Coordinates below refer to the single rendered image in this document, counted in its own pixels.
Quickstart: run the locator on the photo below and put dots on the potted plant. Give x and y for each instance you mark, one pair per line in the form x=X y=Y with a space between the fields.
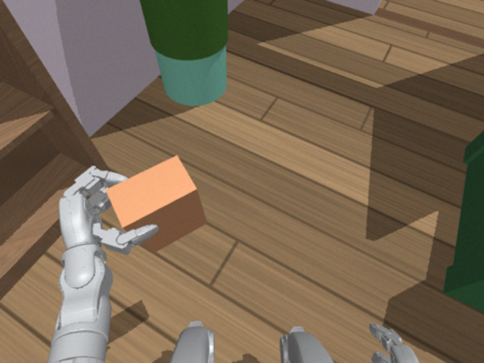
x=189 y=38

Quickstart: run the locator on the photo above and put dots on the left robot hand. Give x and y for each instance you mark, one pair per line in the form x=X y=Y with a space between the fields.
x=79 y=218

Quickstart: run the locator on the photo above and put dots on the left robot arm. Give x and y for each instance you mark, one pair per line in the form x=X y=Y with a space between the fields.
x=82 y=329

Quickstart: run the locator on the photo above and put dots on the armchair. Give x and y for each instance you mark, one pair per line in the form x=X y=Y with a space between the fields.
x=464 y=280

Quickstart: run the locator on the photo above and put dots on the carton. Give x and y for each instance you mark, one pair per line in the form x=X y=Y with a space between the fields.
x=163 y=195

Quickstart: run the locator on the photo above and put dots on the bookshelf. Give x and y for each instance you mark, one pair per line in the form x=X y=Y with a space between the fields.
x=43 y=149

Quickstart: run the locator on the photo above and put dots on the right robot hand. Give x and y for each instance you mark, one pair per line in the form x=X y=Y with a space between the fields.
x=392 y=342

